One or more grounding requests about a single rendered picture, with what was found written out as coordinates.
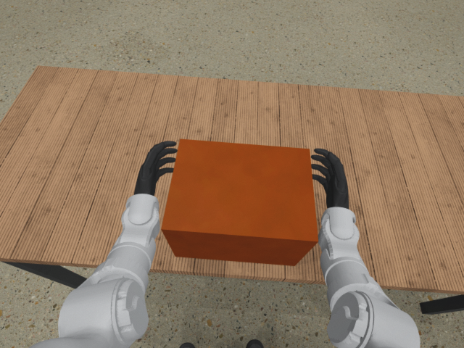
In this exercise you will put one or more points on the right robot hand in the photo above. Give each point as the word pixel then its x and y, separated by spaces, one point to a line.
pixel 335 183

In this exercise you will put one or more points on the left robot forearm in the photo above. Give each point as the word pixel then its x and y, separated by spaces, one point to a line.
pixel 133 252

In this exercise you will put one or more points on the table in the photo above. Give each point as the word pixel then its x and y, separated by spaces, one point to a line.
pixel 74 140

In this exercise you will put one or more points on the right robot forearm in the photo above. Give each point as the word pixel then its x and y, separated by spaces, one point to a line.
pixel 342 266

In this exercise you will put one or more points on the left robot hand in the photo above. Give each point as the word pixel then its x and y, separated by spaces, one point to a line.
pixel 150 171

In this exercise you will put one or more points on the left robot upper arm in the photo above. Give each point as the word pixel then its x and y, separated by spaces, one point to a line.
pixel 110 314

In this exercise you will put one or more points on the carton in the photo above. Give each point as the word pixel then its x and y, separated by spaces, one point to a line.
pixel 241 202

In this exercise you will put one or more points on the right robot upper arm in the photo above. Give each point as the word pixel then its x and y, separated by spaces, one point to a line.
pixel 359 320

